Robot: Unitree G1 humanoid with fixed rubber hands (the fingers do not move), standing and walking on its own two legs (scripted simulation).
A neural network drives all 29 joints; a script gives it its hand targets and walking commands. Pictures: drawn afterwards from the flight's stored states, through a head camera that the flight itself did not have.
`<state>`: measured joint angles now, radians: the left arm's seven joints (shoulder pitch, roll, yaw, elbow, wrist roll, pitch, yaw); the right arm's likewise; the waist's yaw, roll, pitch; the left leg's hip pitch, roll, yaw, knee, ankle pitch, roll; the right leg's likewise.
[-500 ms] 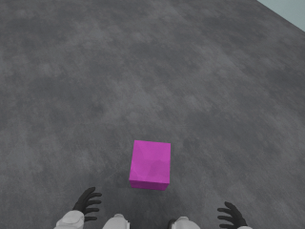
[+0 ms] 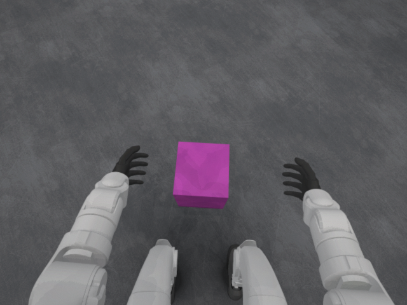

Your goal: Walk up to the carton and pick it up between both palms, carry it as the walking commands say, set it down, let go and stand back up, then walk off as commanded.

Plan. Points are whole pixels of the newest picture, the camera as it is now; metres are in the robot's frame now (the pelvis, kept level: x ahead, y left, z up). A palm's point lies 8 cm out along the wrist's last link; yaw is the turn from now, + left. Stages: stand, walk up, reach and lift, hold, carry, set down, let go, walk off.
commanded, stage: reach and lift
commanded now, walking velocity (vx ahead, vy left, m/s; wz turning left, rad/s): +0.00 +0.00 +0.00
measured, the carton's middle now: (202, 177) +0.50 +0.02 -0.57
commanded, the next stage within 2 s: none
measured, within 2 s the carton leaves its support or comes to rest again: neither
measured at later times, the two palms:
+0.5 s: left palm (134, 132) +0.48 +0.19 -0.13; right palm (279, 139) +0.48 -0.17 -0.12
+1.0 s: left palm (145, 133) +0.52 +0.19 -0.20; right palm (271, 143) +0.50 -0.17 -0.20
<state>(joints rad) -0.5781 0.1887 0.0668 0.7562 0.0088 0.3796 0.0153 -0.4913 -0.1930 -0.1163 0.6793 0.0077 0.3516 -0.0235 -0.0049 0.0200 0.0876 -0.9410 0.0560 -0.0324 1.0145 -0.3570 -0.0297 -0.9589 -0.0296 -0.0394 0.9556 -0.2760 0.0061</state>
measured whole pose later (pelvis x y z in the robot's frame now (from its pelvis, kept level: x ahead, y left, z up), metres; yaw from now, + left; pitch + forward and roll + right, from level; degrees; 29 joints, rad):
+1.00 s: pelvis +0.01 +0.00 -0.07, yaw -1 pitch +49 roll -2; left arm -1.13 0.24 0.28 0.96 0.02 0.03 0.03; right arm -1.06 -0.13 -0.34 0.85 -0.08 0.03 -0.10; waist 0.00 0.02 -0.07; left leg -1.68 0.04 -0.05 1.18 -0.34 -0.04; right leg -1.69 -0.04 -0.04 1.10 -0.26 0.01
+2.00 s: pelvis -0.05 +0.01 -0.30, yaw -2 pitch +36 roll -3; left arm -1.53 0.38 0.14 1.15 -0.16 0.06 0.10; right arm -1.53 -0.31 -0.26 1.13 0.14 0.06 -0.13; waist 0.00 0.00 0.45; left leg -2.19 0.01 -0.08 2.10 -0.54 -0.04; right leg -2.20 -0.03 0.01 2.00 -0.43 0.04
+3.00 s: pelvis -0.05 +0.01 -0.32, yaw -2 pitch +33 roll -3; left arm -1.61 0.36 0.04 1.20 -0.17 0.07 0.11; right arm -1.63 -0.30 -0.09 1.17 0.17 0.05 -0.13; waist 0.01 0.02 0.52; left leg -2.20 0.00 -0.09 2.17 -0.55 -0.04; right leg -2.22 -0.02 0.02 2.07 -0.43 0.04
